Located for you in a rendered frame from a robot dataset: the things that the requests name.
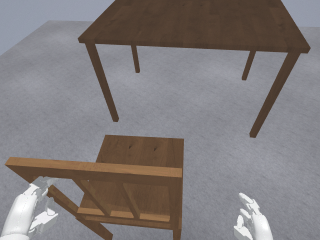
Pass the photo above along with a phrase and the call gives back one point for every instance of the robot left hand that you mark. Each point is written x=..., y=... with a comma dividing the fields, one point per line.
x=21, y=214

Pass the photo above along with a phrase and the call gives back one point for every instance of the robot right hand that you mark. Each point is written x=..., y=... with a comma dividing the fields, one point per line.
x=257, y=224

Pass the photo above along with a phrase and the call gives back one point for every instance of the chair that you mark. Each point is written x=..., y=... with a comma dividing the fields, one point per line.
x=135, y=181

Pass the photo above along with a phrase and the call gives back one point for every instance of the table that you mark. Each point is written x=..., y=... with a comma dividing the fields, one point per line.
x=241, y=25

